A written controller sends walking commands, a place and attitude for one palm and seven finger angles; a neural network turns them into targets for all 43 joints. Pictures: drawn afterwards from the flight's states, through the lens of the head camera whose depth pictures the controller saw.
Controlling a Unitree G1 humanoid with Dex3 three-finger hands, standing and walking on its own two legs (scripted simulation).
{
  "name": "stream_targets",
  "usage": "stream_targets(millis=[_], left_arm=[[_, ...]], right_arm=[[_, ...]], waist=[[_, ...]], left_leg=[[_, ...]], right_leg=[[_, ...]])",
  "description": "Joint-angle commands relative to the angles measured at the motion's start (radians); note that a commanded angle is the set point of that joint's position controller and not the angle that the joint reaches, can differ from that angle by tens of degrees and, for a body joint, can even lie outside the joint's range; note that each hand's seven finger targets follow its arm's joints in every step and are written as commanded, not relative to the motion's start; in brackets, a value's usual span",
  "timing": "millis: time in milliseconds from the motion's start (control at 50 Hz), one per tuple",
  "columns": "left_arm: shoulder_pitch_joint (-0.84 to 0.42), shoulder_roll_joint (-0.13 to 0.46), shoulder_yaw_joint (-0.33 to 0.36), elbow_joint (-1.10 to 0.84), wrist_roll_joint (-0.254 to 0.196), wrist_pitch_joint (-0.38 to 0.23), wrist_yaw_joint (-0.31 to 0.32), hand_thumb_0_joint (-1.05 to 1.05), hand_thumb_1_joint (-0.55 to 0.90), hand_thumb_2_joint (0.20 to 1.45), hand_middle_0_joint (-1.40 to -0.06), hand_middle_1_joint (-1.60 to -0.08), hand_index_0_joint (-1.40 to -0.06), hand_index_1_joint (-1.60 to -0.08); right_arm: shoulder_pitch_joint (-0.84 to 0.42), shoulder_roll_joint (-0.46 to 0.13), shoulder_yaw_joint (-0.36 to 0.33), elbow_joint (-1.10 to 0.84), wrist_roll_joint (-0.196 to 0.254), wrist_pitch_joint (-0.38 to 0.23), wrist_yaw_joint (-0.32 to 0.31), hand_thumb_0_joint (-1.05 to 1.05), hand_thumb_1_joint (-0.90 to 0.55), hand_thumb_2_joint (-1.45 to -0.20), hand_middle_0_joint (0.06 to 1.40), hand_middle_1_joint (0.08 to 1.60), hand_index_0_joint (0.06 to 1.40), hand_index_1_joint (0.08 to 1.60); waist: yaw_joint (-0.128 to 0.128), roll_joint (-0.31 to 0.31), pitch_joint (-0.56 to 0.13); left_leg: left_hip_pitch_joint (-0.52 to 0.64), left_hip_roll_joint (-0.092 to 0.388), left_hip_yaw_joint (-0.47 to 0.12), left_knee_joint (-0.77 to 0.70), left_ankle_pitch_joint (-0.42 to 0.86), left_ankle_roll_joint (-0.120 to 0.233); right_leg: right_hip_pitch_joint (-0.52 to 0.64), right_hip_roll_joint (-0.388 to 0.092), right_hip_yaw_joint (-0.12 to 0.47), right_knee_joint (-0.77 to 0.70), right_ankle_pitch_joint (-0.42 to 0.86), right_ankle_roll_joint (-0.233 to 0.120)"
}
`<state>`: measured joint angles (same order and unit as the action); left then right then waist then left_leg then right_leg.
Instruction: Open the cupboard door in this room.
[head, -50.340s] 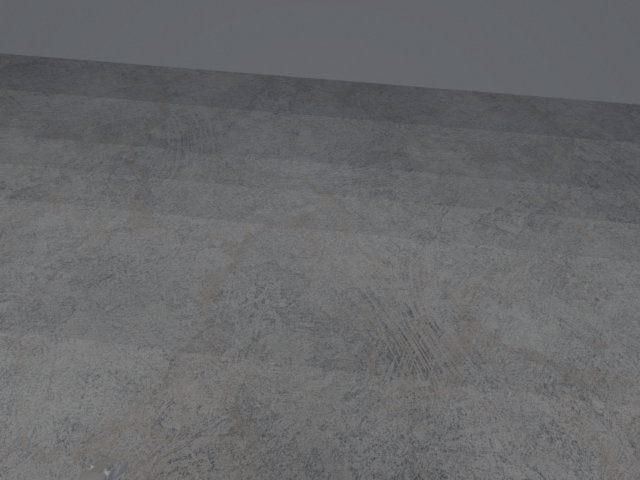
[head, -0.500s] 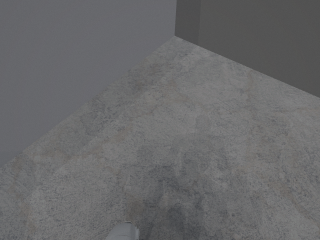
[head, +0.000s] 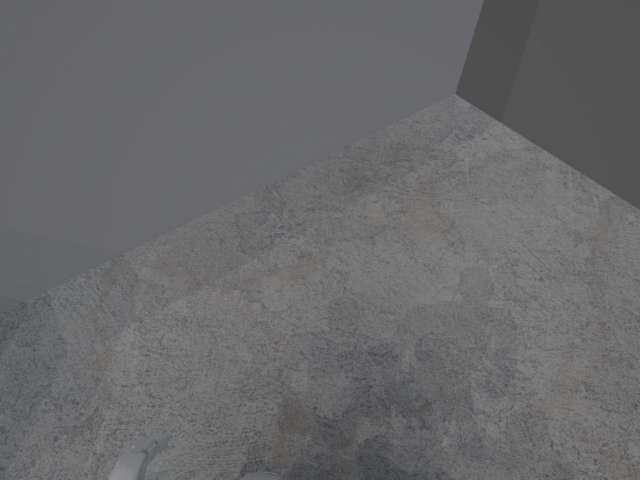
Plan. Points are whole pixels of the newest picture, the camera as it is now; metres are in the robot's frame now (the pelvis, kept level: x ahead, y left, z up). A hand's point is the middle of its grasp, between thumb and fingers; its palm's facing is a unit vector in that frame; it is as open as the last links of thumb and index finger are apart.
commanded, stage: turn to face it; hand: left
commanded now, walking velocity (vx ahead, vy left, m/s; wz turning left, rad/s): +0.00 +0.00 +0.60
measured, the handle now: out of the picture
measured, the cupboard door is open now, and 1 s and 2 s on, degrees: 49 49 49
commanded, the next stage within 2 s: none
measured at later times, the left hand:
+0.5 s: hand out of the picture -0.02 +0.24 -0.17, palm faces +0.36 -0.90 -0.25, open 7.3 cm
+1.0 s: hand out of the picture -0.01 +0.16 -0.14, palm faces +0.58 -0.78 -0.24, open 7.4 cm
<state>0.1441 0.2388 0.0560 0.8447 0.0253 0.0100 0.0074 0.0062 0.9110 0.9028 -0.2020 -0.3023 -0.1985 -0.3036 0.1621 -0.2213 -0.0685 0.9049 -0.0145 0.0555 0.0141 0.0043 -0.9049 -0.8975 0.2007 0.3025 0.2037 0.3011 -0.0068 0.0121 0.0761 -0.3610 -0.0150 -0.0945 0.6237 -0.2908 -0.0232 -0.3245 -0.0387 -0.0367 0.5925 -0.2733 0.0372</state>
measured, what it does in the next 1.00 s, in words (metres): steps on the spot, turning left: left foot, then right foot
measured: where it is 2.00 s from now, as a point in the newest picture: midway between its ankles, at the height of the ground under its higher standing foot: outside the picture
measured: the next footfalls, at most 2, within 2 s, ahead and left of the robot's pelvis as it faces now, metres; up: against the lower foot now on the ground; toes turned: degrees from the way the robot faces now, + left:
left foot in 0.36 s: +0.02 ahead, +0.12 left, +0.00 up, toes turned +22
right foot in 0.80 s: +0.11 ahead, -0.12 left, +0.00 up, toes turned +28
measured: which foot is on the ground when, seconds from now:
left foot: down 0.00-0.00, up 0.02-0.34, down 0.36-0.80, up 0.82-1.00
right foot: down 0.00-0.36, up 0.38-0.78, down 0.80-1.00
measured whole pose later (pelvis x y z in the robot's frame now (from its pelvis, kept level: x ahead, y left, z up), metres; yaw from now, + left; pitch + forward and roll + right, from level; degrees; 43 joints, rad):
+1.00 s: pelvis +0.03 -0.04 +0.01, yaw +38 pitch +0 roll +2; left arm 0.18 0.17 0.03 0.88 0.03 0.01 0.03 0.01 0.91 0.90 -0.20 -0.30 -0.20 -0.30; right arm 0.16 -0.25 -0.09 0.96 -0.01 0.09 0.03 0.01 -0.91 -0.90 0.20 0.30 0.20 0.30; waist -0.04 0.00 0.11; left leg -0.51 0.01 0.02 1.10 -0.42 -0.07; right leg -0.20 -0.09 -0.15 0.51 -0.31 -0.01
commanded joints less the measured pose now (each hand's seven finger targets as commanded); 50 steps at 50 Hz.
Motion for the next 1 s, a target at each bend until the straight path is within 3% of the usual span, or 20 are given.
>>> stream_targets(millis=[0,40,80,140,240,300,320,340,360,400,440,480,660,720,740,760,780,800,860,980], left_arm=[[0.142,0.209,0.049,-0.037,0.001,-0.027,0.028,0.0,0.9,0.9,-0.2,-0.3,-0.2,-0.3],[0.02,0.143,0.034,-0.061,-0.002,-0.016,0.032,0.0,0.9,0.9,-0.2,-0.3,-0.2,-0.3],[0.013,0.114,0.024,-0.065,-0.001,-0.023,0.03,0.0,0.9,0.9,-0.2,-0.3,-0.2,-0.3],[0.097,0.137,0.033,-0.033,0.002,-0.027,0.029,0.0,0.9,0.9,-0.2,-0.3,-0.2,-0.3],[0.137,0.175,0.049,-0.005,0.008,-0.021,0.026,0.0,0.9,0.9,-0.2,-0.3,-0.2,-0.3],[0.106,0.188,0.058,-0.008,-0.002,-0.015,0.019,0.0,0.9,0.9,-0.2,-0.3,-0.2,-0.3],[0.092,0.171,0.056,-0.017,-0.01,-0.01,0.014,0.0,0.9,0.9,-0.2,-0.3,-0.2,-0.3],[0.082,0.103,0.041,-0.054,-0.016,-0.004,0.004,0.0,0.9,0.9,-0.2,-0.3,-0.2,-0.3],[-0.004,0.086,0.024,-0.097,-0.007,0.007,0.009,0.0,0.9,0.9,-0.2,-0.3,-0.2,-0.3],[-0.051,0.086,0.031,-0.072,-0.005,0.016,0.017,0.0,0.9,0.9,-0.2,-0.3,-0.2,-0.3],[-0.006,0.096,0.035,-0.026,-0.003,0.02,0.003,0.0,0.9,0.9,-0.2,-0.3,-0.2,-0.3],[0.028,0.091,0.034,-0.005,-0.004,0.02,0.001,0.0,0.9,0.9,-0.2,-0.3,-0.2,-0.3],[-0.014,0.072,0.025,-0.042,-0.012,0.014,0.005,0.0,0.9,0.9,-0.2,-0.3,-0.2,-0.3],[0.067,0.08,0.029,-0.026,-0.018,0.001,0.01,0.0,0.9,0.9,-0.2,-0.3,-0.2,-0.3],[0.118,0.105,0.036,-0.018,-0.016,-0.009,0.014,0.0,0.9,0.9,-0.2,-0.3,-0.2,-0.3],[0.151,0.176,0.052,-0.013,-0.002,-0.02,0.024,0.0,0.9,0.9,-0.2,-0.3,-0.2,-0.3],[0.148,0.24,0.057,-0.02,0.008,-0.02,0.028,0.0,0.9,0.9,-0.2,-0.3,-0.2,-0.3],[0.119,0.2,0.044,-0.023,-0.003,-0.024,0.032,0.0,0.9,0.9,-0.2,-0.3,-0.2,-0.3],[-0.01,0.111,0.024,-0.051,-0.007,-0.021,0.032,0.0,0.9,0.9,-0.2,-0.3,-0.2,-0.3],[0.109,0.146,0.036,-0.016,0.0,-0.024,0.029,0.0,0.9,0.9,-0.2,-0.3,-0.2,-0.3]], right_arm=[[-0.043,-0.144,-0.051,-0.107,-0.004,-0.013,-0.004,0.0,-0.9,-0.9,0.2,0.3,0.2,0.3],[-0.029,-0.121,-0.05,-0.074,-0.004,0.002,0.007,0.0,-0.9,-0.9,0.2,0.3,0.2,0.3],[-0.028,-0.086,-0.035,-0.059,-0.003,0.003,0.017,0.0,-0.9,-0.9,0.2,0.3,0.2,0.3],[-0.072,-0.064,-0.022,-0.06,0.003,0.0,0.02,0.0,-0.9,-0.9,0.2,0.3,0.2,0.3],[-0.103,-0.051,-0.012,-0.07,0.007,-0.01,0.021,0.0,-0.9,-0.9,0.2,0.3,0.2,0.3],[-0.017,-0.084,-0.019,-0.056,0.003,-0.02,0.017,0.0,-0.9,-0.9,0.2,0.3,0.2,0.3],[0.056,-0.134,-0.033,-0.039,-0.001,-0.027,0.016,0.0,-0.9,-0.9,0.2,0.3,0.2,0.3],[0.113,-0.252,-0.062,-0.039,-0.011,-0.033,0.01,0.0,-0.9,-0.9,0.2,0.3,0.2,0.3],[0.183,-0.305,-0.072,-0.016,-0.009,-0.024,-0.001,0.0,-0.9,-0.9,0.2,0.3,0.2,0.3],[0.133,-0.256,-0.06,-0.028,-0.011,-0.032,-0.024,0.0,-0.9,-0.9,0.2,0.3,0.2,0.3],[0.027,-0.208,-0.041,-0.052,-0.01,-0.037,-0.029,0.0,-0.9,-0.9,0.2,0.3,0.2,0.3],[0.021,-0.198,-0.035,-0.053,-0.008,-0.046,-0.029,0.0,-0.9,-0.9,0.2,0.3,0.2,0.3],[0.027,-0.208,-0.051,-0.045,-0.015,-0.031,-0.02,0.0,-0.9,-0.9,0.2,0.3,0.2,0.3],[-0.014,-0.207,-0.058,-0.061,-0.009,-0.024,-0.02,0.0,-0.9,-0.9,0.2,0.3,0.2,0.3],[-0.027,-0.189,-0.057,-0.07,-0.002,-0.024,-0.018,0.0,-0.9,-0.9,0.2,0.3,0.2,0.3],[-0.012,-0.129,-0.051,-0.079,0.008,-0.025,-0.011,0.0,-0.9,-0.9,0.2,0.3,0.2,0.3],[-0.027,-0.092,-0.044,-0.104,0.007,-0.027,-0.006,0.0,-0.9,-0.9,0.2,0.3,0.2,0.3],[-0.022,-0.138,-0.053,-0.08,-0.008,-0.015,-0.006,0.0,-0.9,-0.9,0.2,0.3,0.2,0.3],[-0.006,-0.106,-0.046,-0.038,-0.004,0.005,0.01,0.0,-0.9,-0.9,0.2,0.3,0.2,0.3],[-0.092,-0.065,-0.023,-0.049,0.001,0.004,0.02,0.0,-0.9,-0.9,0.2,0.3,0.2,0.3]], waist=[[0.056,-0.29,-0.135],[-0.003,-0.227,-0.08],[-0.012,-0.209,-0.075],[0.03,-0.195,-0.108],[0.056,-0.236,-0.117],[0.004,-0.187,-0.15],[-0.044,-0.072,-0.184],[-0.075,0.26,-0.214],[-0.113,0.266,-0.192],[-0.085,0.241,-0.157],[-0.026,0.169,-0.115],[-0.008,0.112,-0.132],[-0.021,0.161,-0.125],[0.019,0.153,-0.147],[0.047,0.102,-0.159],[0.06,-0.103,-0.179],[0.069,-0.311,-0.144],[0.046,-0.25,-0.117],[-0.022,-0.194,-0.057],[0.036,-0.185,-0.088]], left_leg=[[-0.249,0.002,0.007,0.563,-0.304,-0.005],[-0.249,0.047,0.034,0.674,-0.175,-0.023],[-0.226,0.052,0.086,0.594,-0.129,-0.042],[-0.188,0.042,0.144,0.381,-0.162,-0.05],[-0.091,0.032,0.198,0.151,-0.182,-0.029],[0.094,0.019,0.218,-0.077,-0.015,-0.007],[0.264,0.068,0.153,-0.185,0.141,0.02],[0.432,0.344,-0.23,-0.235,0.452,0.148],[0.375,0.468,-0.335,-0.258,0.593,0.264],[0.28,0.373,-0.273,-0.274,0.438,0.232],[0.197,0.287,-0.16,-0.295,0.366,0.183],[0.225,0.259,-0.122,-0.286,0.43,0.178],[0.161,0.215,-0.214,-0.261,0.341,0.18],[0.067,0.18,-0.242,-0.194,0.335,0.153],[-0.004,0.141,-0.225,-0.136,0.268,0.116],[-0.178,0.041,-0.126,0.023,0.022,0.048],[-0.286,-0.086,0.054,0.294,-0.32,-0.018],[-0.258,-0.022,-0.006,0.496,-0.302,-0.009],[-0.241,0.037,0.046,0.639,-0.127,-0.037],[-0.177,0.037,0.148,0.334,-0.155,-0.052]], right_leg=[[0.182,-0.459,0.38,-0.32,0.149,-0.195],[0.126,-0.349,0.195,-0.283,0.191,-0.167],[0.151,-0.287,0.038,-0.239,0.376,-0.135],[0.278,-0.297,-0.021,-0.189,0.554,-0.133],[0.296,-0.338,-0.051,-0.139,0.591,-0.143],[0.21,-0.33,-0.118,-0.025,0.479,-0.088],[0.081,-0.302,-0.156,0.116,0.343,-0.039],[-0.215,-0.146,-0.183,0.358,-0.203,0.043],[-0.301,-0.096,-0.069,0.501,-0.425,0.043],[-0.325,-0.093,0.032,0.597,-0.293,0.038],[-0.285,-0.09,0.049,0.607,-0.154,0.045],[-0.264,-0.078,0.045,0.564,-0.115,0.051],[-0.091,0.007,0.013,0.207,-0.151,0.039],[0.104,0.038,-0.006,-0.019,-0.044,0.024],[0.226,0.01,0.012,-0.171,0.051,0.019],[0.384,-0.189,0.196,-0.304,0.037,-0.033],[0.345,-0.442,0.419,-0.336,0.176,-0.157],[0.225,-0.45,0.377,-0.32,0.221,-0.192],[0.162,-0.289,0.101,-0.254,0.364,-0.153],[0.291,-0.299,-0.019,-0.196,0.55,-0.143]])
